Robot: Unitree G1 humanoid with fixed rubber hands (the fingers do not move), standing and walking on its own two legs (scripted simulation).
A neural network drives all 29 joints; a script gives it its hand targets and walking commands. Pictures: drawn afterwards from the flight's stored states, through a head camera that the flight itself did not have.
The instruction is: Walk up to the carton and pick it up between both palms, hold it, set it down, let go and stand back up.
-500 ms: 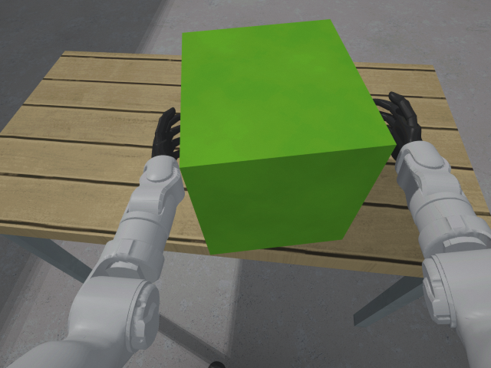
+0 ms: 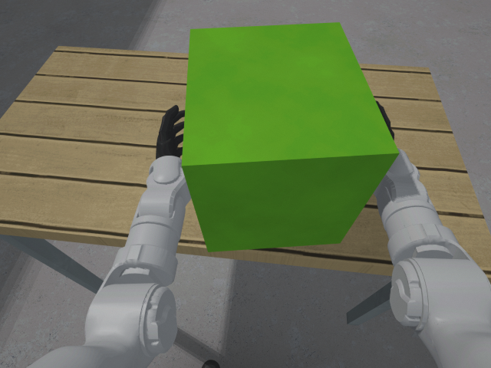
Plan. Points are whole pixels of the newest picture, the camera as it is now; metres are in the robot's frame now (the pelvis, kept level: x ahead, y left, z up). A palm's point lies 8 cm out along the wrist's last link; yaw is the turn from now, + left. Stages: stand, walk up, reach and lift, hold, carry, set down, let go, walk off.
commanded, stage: reach and lift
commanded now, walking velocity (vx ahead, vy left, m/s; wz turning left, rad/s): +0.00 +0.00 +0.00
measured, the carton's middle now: (270, 143) +0.47 +0.04 +0.07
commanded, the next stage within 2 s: none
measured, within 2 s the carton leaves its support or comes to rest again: leaves its support in 1.42 s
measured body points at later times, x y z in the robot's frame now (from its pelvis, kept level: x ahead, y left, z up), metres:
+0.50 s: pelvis +0.02 +0.01 +0.01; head +0.06 +0.01 +0.46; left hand +0.41 +0.21 +0.08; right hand +0.47 -0.13 +0.09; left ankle +0.03 +0.15 -0.74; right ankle +0.00 -0.08 -0.74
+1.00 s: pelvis +0.02 +0.01 +0.01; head +0.06 +0.01 +0.46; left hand +0.41 +0.21 +0.08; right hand +0.47 -0.13 +0.09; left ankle +0.03 +0.15 -0.74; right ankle +0.00 -0.08 -0.74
